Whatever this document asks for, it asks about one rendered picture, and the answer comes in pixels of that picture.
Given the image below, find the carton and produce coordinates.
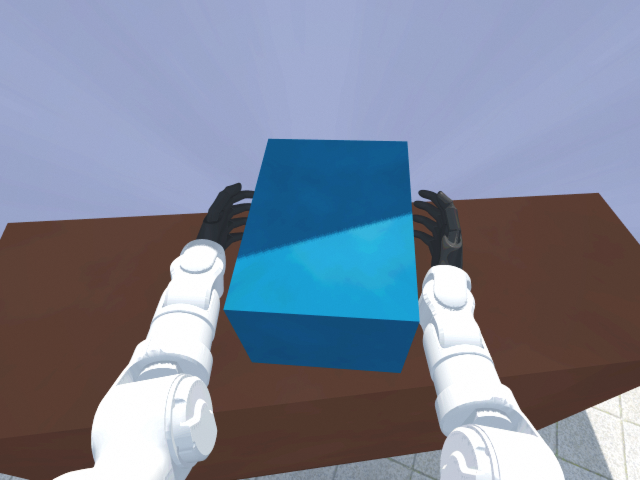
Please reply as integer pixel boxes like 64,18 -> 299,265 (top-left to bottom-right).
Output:
223,139 -> 420,373

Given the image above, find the right robot forearm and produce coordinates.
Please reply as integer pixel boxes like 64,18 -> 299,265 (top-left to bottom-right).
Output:
418,265 -> 565,480

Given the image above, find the left robot hand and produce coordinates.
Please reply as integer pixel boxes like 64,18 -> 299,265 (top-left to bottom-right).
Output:
196,183 -> 254,251

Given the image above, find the left robot forearm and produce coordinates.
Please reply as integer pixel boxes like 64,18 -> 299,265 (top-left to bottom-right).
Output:
91,239 -> 226,461

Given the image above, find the left robot upper arm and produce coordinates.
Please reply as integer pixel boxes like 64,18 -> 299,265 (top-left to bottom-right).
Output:
53,373 -> 217,480

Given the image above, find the right robot upper arm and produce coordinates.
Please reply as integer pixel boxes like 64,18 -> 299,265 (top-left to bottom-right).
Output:
440,424 -> 564,480

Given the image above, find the pedestal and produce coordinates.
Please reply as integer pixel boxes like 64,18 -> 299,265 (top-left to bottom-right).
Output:
0,193 -> 640,480

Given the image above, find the right robot hand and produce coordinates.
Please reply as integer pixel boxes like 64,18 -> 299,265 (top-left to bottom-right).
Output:
412,190 -> 463,269

